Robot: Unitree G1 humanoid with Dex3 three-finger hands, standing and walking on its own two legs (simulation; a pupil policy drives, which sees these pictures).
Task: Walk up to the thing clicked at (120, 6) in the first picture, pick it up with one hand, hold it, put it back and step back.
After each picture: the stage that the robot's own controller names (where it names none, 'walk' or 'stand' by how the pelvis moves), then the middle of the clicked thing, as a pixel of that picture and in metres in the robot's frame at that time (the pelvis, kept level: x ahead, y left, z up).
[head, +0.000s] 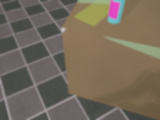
stand; out of the picture +0.78 -0.17 +0.08
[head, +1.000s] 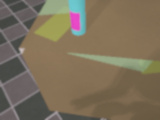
walk; (77, 8) +0.67 +0.06 +0.10
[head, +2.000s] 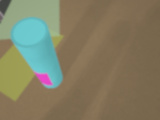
walk; (43, 61) +0.32 +0.15 +0.09
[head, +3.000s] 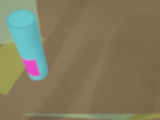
stand; (31, 51) +0.39 +0.17 +0.09
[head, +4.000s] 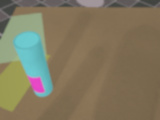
stand; (36, 68) +0.35 +0.16 +0.08
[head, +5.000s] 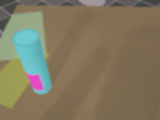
stand; (35, 66) +0.36 +0.17 +0.08
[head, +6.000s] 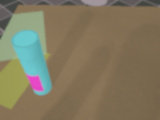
stand; (35, 67) +0.36 +0.17 +0.08
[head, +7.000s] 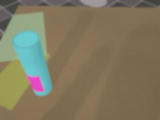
stand; (35, 67) +0.36 +0.17 +0.08
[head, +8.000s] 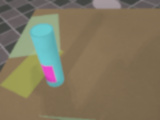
rise first; (49, 58) +0.39 +0.16 +0.09
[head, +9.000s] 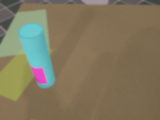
go down; (39, 59) +0.38 +0.17 +0.08
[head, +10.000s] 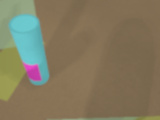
go down; (33, 55) +0.39 +0.14 +0.09
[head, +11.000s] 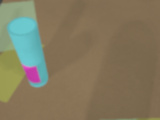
go down; (32, 57) +0.39 +0.15 +0.09
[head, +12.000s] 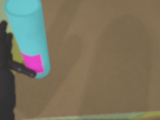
close; (33, 44) +0.38 +0.13 +0.13
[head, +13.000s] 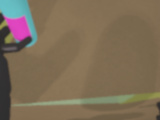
close; (15, 9) +0.49 +0.15 +0.16
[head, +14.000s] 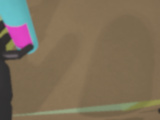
lift; (16, 17) +0.47 +0.15 +0.16
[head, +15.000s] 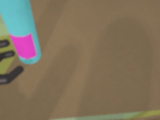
lift; (21, 27) +0.43 +0.16 +0.15
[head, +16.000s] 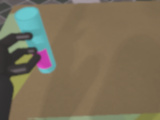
rise first; (38, 44) +0.45 +0.16 +0.12
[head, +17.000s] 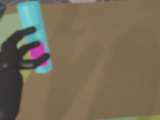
rise first; (36, 39) +0.48 +0.16 +0.11
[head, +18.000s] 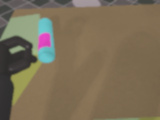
crouch; (45, 38) +0.61 +0.18 +0.01
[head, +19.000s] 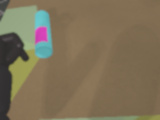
crouch; (42, 32) +0.61 +0.18 +0.01
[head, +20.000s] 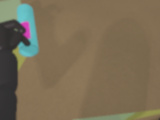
lower; (26, 28) +0.60 +0.19 +0.02
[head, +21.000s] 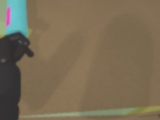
lower; (16, 12) +0.62 +0.22 +0.04
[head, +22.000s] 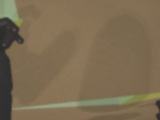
lower; out of the picture +0.63 +0.30 +0.07
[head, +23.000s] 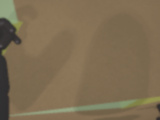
lower; out of the picture +0.60 +0.40 +0.07
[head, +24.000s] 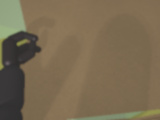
open; out of the picture +0.52 +0.61 -0.62
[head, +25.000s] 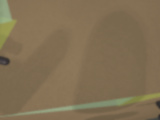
rise; out of the picture +0.61 +0.80 -0.66
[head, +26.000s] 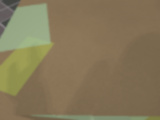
sink last; out of the picture +0.70 +0.93 -0.69
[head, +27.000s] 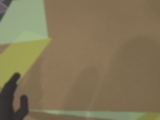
stand; out of the picture +0.79 +1.08 -0.69
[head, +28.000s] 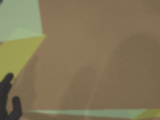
stand; out of the picture +0.87 +1.23 -0.67
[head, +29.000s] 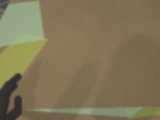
walk; out of the picture +0.97 +1.37 -0.68
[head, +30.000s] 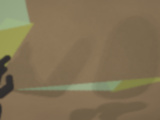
stand; out of the picture +1.16 +1.51 -0.72
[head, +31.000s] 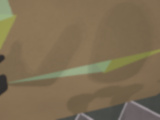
stand; out of the picture +1.00 +1.83 -0.71
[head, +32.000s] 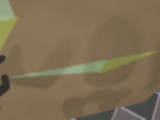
walk; out of the picture +1.07 +1.97 -0.72
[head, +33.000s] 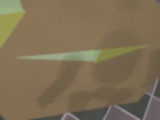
stand; out of the picture +1.16 +2.17 -0.73
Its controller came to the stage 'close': yes
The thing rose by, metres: 0.00
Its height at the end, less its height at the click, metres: -0.82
